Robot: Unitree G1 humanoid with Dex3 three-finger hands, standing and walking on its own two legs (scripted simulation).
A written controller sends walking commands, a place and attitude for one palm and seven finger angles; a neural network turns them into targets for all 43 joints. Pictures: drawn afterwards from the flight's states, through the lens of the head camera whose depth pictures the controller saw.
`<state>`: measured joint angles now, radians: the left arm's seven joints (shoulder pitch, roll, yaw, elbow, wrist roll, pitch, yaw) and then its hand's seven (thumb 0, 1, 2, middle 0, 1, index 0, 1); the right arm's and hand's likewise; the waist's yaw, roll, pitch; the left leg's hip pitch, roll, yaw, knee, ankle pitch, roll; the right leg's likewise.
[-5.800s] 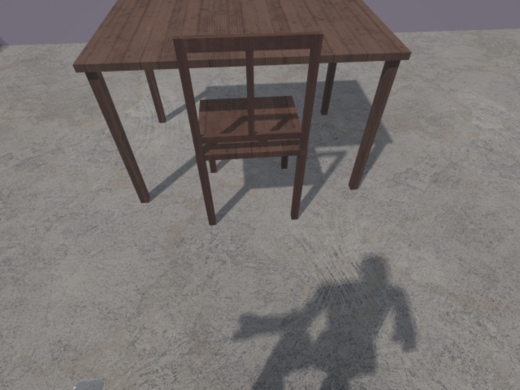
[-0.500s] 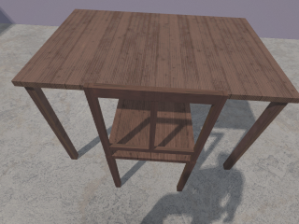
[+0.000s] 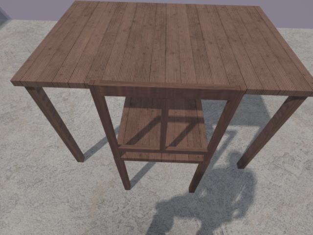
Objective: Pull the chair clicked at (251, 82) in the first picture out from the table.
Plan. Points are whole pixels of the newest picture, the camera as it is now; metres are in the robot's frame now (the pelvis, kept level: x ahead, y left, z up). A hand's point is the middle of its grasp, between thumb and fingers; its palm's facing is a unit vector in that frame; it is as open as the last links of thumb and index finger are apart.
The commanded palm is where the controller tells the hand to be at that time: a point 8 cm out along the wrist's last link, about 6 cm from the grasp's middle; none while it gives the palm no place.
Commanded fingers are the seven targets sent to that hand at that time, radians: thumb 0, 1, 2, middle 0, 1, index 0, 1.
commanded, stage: look again from close up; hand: left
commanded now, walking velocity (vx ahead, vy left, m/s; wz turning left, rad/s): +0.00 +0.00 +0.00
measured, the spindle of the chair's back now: (163, 126) +0.48 +0.01 -0.08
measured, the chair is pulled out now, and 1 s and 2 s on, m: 0.00 0.00 0.00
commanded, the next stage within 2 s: shuffle to correct the standing spot in 0.72 s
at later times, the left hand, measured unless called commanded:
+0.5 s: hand out of the picture -0.01 +0.22 -0.17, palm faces -0.02 -0.97 -0.23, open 7.4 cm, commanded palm none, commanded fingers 0.00 0.90 0.90 -0.20 -0.30 -0.20 -0.30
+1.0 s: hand out of the picture -0.03 +0.21 -0.17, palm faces -0.02 -0.98 -0.20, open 7.4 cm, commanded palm none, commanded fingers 0.00 0.90 0.90 -0.20 -0.30 -0.20 -0.30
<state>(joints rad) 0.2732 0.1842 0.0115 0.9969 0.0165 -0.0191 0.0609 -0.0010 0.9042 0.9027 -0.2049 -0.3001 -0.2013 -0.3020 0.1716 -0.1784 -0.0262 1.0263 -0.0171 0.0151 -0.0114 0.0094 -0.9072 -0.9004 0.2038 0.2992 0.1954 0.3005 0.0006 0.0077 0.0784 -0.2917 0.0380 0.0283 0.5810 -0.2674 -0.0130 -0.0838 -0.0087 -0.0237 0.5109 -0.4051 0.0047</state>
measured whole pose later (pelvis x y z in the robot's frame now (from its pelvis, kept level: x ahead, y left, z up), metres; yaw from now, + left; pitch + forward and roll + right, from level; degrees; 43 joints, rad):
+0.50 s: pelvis -0.01 +0.03 +0.00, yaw -1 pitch -1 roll +0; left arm 0.28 0.20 0.00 1.05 0.02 -0.01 0.04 0.00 0.90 0.90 -0.20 -0.30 -0.20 -0.30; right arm 0.19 -0.17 -0.01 1.07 -0.01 0.01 0.00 0.01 -0.90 -0.90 0.20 0.30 0.20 0.30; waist 0.01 -0.03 0.07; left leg -0.28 -0.01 0.08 0.51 -0.21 0.04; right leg -0.11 -0.06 0.01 0.49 -0.36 0.05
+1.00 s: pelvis -0.01 +0.03 +0.00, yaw -1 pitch +0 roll +1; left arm 0.31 0.17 0.01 1.11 0.03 0.00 0.03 0.00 0.91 0.90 -0.20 -0.30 -0.20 -0.30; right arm 0.23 -0.16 -0.02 1.13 -0.01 0.02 -0.01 0.01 -0.91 -0.90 0.20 0.30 0.20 0.30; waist 0.00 -0.03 0.05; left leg -0.27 -0.02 0.08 0.48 -0.21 0.03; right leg -0.12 -0.07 0.02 0.50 -0.38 0.03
